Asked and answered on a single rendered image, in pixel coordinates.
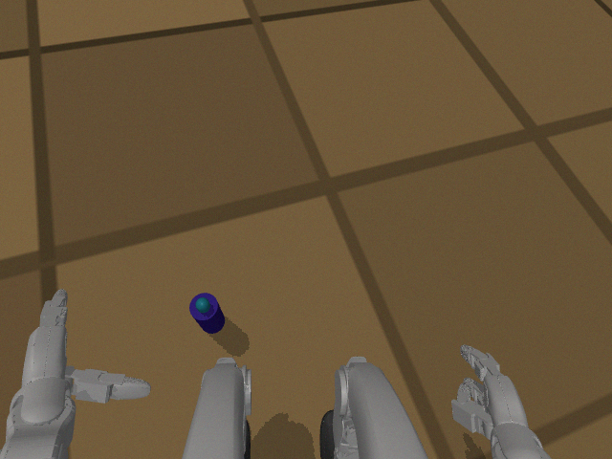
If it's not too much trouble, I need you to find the left robot arm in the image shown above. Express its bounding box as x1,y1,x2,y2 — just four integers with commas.
0,378,76,459

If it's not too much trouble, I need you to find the right robot hand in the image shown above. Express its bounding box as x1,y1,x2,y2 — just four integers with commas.
451,344,529,440

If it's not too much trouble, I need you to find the bottle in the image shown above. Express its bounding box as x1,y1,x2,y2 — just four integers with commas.
189,293,225,334

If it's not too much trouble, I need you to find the left robot hand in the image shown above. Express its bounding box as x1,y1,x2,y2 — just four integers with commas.
21,289,151,404

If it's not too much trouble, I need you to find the right robot arm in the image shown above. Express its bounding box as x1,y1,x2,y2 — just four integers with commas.
491,423,551,459

